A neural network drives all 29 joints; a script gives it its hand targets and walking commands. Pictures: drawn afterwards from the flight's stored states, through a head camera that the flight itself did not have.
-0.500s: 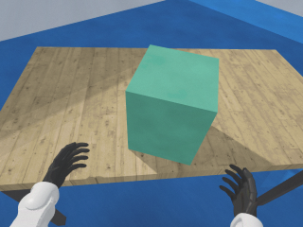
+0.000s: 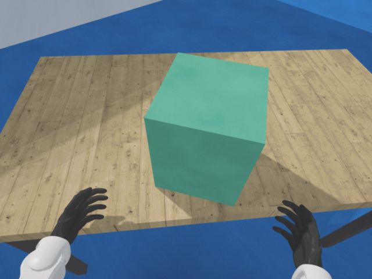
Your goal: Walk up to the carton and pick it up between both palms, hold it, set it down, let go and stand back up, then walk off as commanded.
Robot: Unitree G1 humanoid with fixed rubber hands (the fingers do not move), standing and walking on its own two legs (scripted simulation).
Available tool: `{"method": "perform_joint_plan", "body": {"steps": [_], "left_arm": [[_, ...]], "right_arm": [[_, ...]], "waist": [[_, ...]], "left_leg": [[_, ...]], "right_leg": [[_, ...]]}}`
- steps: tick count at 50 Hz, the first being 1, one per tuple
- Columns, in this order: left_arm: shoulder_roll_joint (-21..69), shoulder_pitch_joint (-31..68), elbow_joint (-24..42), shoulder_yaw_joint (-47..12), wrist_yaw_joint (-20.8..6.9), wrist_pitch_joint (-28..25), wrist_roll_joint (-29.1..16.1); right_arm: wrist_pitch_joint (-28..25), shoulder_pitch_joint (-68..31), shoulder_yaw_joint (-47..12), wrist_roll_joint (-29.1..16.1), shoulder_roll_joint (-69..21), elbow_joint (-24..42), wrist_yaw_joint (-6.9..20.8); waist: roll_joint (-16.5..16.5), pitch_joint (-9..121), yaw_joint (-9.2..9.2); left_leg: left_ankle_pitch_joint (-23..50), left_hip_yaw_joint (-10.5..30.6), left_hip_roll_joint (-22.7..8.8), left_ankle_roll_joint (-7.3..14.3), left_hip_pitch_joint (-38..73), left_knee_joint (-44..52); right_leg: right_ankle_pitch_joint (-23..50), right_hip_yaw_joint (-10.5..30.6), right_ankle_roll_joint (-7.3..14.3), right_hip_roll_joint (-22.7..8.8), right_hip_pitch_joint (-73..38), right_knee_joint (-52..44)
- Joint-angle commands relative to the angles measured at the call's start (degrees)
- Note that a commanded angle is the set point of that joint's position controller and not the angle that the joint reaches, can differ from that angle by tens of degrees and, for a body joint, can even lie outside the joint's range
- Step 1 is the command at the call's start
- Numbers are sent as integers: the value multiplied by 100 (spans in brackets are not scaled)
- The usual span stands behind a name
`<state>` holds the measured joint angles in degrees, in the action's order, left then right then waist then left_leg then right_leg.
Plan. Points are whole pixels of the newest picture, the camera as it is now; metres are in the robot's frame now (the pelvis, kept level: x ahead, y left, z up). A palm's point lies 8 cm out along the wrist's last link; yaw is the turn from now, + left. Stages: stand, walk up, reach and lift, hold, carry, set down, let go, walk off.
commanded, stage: set down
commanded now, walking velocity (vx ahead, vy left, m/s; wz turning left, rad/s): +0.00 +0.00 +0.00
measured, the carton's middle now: (207, 132) +0.43 -0.01 +0.06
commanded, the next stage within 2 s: let go in 1.26 s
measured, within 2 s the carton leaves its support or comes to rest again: neither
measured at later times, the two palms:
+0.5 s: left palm (69, 233) +0.22 +0.26 +0.01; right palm (306, 268) +0.17 -0.19 -0.01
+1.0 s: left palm (72, 232) +0.22 +0.25 +0.01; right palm (308, 271) +0.17 -0.21 -0.05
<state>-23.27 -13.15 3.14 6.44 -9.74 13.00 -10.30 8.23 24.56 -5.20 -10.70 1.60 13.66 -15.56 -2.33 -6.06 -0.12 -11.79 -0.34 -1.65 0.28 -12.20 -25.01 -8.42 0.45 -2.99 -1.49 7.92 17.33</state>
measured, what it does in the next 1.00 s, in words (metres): stands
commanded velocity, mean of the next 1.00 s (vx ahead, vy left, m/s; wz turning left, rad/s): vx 0.00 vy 0.00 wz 0.00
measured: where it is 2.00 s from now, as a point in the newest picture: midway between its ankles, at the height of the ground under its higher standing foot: outside the picture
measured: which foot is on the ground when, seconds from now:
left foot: down 0.00-1.00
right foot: down 0.00-1.00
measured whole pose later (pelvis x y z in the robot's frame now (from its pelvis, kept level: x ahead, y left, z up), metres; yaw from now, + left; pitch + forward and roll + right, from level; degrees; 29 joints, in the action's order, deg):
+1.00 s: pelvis +0.01 -0.01 +0.00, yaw +0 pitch -1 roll -1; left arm -18.5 -13.6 -8.0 5.5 -6.3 6.1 -7.9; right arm -3.4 20.6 -1.9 -5.2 8.7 -14.4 -4.6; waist 2.4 -4.3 -0.1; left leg -12.0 -0.4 -1.7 -0.3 -9.6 -22.9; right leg -9.7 0.4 -2.4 -1.5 6.3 17.3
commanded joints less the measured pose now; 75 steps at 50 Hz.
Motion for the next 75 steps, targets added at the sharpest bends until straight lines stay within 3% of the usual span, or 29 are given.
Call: {"method": "perform_joint_plan", "body": {"steps": [1, 20, 29, 42, 54, 67, 75], "left_arm": [[-489, -452, 574, -16, 93, -350, 15], [3, -493, -397, -198, 339, -349, 135], [314, -433, -888, -361, 386, -195, 341], [552, -386, -1720, -422, 311, -77, 671], [705, -226, -2525, -492, 289, -18, 820], [956, -2, -3224, -617, 379, 48, 934], [1055, -58, -3401, -653, 436, 13, 951]], "right_arm": [[-399, 368, 253, 314, 352, -78, 141], [-988, -136, 480, 482, 613, -1123, 663], [-1171, -397, 583, 602, 850, -1702, 872], [-1338, -638, 584, 757, 1063, -2522, 1047], [-1466, -1096, 661, 985, 1264, -3245, 1192], [-1519, -1657, 776, 1158, 1504, -4168, 1413], [-1567, -1708, 756, 1188, 1578, -4350, 1493]], "waist": [[1056, 900, 325], [851, 811, 361], [730, 603, 287], [369, 375, 169], [-12, 179, 74], [-206, -19, 55], [-406, -86, 94]], "left_leg": [[1070, -350, -79, -385, 1008, 673], [1004, -337, -22, -398, 980, 744], [942, -330, 27, -427, 1063, 780], [1080, -397, 170, -441, 1243, 745], [732, -459, 214, -380, 1150, 805], [335, -504, 206, -349, 895, 924], [368, -546, 234, -291, 859, 917]], "right_leg": [[11, -47, 482, 350, -731, -155], [-287, -166, 500, 418, -599, -166], [-364, -264, 517, 471, -441, -196], [-194, -362, 487, 474, -327, -309], [-453, -450, 470, 463, -150, -339], [-852, -541, 476, 495, -35, -283], [-820, -520, 470, 487, 4, -311]]}}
